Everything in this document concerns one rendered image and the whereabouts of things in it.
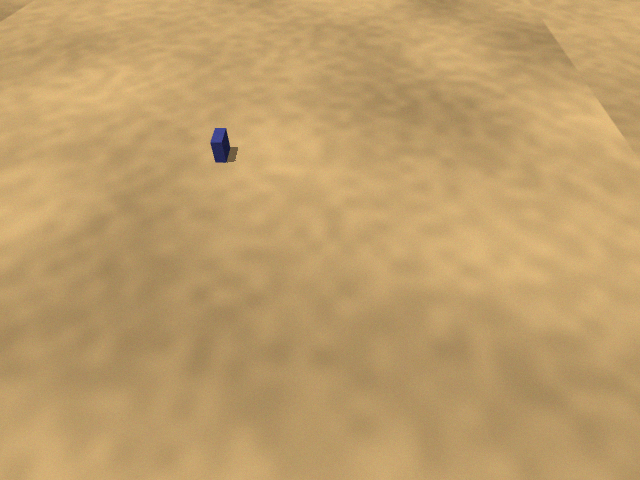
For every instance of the carton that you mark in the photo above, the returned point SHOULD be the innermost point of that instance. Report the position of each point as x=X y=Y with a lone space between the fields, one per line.
x=220 y=145

